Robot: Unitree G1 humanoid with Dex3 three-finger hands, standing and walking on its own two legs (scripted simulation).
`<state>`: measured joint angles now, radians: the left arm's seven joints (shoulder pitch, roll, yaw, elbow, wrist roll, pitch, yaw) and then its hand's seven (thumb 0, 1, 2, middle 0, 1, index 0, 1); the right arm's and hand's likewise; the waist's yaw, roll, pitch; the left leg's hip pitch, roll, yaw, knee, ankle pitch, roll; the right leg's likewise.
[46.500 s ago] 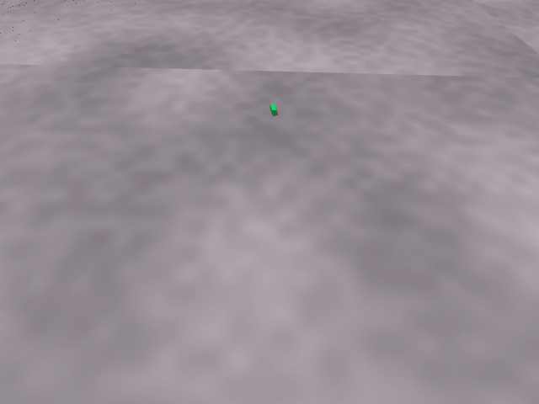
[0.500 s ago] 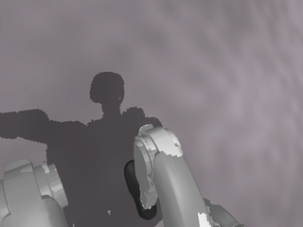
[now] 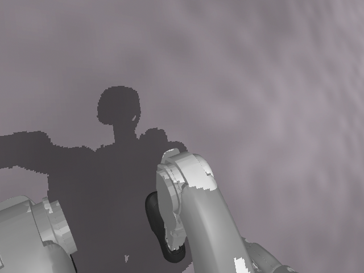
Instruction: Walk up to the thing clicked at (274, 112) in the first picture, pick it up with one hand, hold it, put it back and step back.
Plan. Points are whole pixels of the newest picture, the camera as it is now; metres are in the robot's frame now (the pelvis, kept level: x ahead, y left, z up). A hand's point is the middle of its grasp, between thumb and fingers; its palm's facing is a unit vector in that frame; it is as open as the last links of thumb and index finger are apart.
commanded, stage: rest palm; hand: left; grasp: from above
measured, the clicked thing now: out of the picture +0.44 +0.35 -0.28
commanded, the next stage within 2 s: close in 0.12 s
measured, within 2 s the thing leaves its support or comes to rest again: neither
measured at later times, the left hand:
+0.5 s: hand out of the picture +0.43 +0.34 -0.25, palm faces -0.45 -0.12 -0.88, open 12.1 cm
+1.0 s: hand out of the picture +0.42 +0.34 -0.25, palm faces -0.47 -0.13 -0.87, open 9.8 cm
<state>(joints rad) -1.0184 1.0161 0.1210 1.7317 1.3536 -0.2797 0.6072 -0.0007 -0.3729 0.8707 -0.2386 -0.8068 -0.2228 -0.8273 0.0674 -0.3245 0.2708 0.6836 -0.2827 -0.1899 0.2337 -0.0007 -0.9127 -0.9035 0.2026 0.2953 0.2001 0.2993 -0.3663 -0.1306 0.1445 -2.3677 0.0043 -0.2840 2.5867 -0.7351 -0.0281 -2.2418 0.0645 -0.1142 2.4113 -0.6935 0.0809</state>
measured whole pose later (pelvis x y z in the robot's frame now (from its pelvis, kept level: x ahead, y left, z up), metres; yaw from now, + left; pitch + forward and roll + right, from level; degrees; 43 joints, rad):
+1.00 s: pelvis +0.00 +0.00 +0.00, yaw -1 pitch +27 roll -15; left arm -1.01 1.04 0.11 1.73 1.34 -0.31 0.61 0.00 0.15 0.47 -0.58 -0.57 -0.60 -0.54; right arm 0.06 -0.33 0.30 0.68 -0.29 -0.20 0.24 0.00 -0.90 -0.90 0.20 0.29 0.20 0.30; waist -0.36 -0.14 0.16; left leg -2.36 0.01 -0.30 2.59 -0.73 -0.03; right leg -2.23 0.07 -0.13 2.40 -0.68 0.08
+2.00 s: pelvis +0.00 +0.00 +0.00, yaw -1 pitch +27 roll -15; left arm -1.02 1.04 0.11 1.72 1.34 -0.30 0.59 -0.01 0.61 0.00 -1.02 -0.08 -1.05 -0.05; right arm 0.07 -0.35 0.29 0.67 -0.28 -0.19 0.22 0.00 -0.90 -0.90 0.20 0.29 0.20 0.30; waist -0.36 -0.14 0.16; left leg -2.36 0.01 -0.29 2.58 -0.72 -0.03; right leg -2.24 0.06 -0.13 2.40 -0.67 0.08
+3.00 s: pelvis -0.01 -0.01 +0.04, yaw +5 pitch +33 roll -11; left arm -0.96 0.84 0.07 1.33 1.27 -0.27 0.24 -0.01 0.58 0.00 -1.09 0.00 -1.11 0.00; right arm 0.16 -0.32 0.11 0.65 -0.13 -0.02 0.16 0.00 -0.92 -0.90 0.20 0.29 0.20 0.30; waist -0.25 0.00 -0.01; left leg -2.34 -0.01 -0.20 2.41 -0.65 -0.02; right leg -2.22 0.01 -0.07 2.30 -0.66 0.06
